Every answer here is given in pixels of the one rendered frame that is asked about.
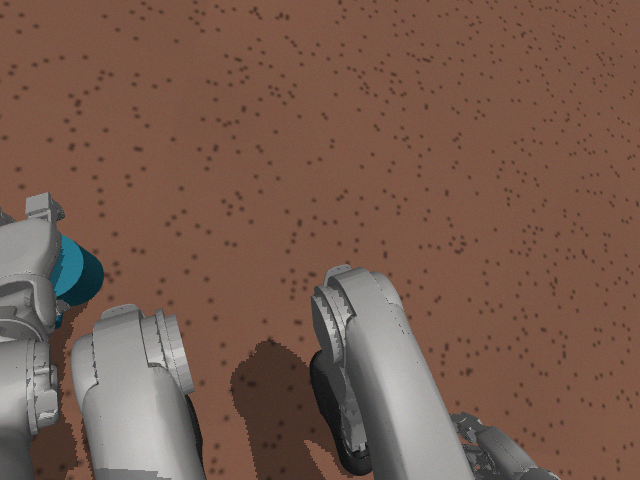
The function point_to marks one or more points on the left robot hand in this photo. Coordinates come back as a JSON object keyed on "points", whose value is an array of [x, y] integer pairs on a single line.
{"points": [[32, 246]]}

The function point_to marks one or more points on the left robot foot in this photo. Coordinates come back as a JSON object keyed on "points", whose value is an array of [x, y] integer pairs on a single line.
{"points": [[196, 428]]}

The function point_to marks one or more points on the right robot foot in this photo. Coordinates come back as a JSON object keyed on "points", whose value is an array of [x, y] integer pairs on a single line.
{"points": [[357, 463]]}

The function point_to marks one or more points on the mug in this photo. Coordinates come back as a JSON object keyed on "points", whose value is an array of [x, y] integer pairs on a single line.
{"points": [[77, 276]]}

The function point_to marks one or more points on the right robot hand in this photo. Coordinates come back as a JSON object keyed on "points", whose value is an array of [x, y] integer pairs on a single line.
{"points": [[499, 457]]}

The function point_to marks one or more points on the left robot arm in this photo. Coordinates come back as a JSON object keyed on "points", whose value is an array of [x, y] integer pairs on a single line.
{"points": [[29, 382]]}

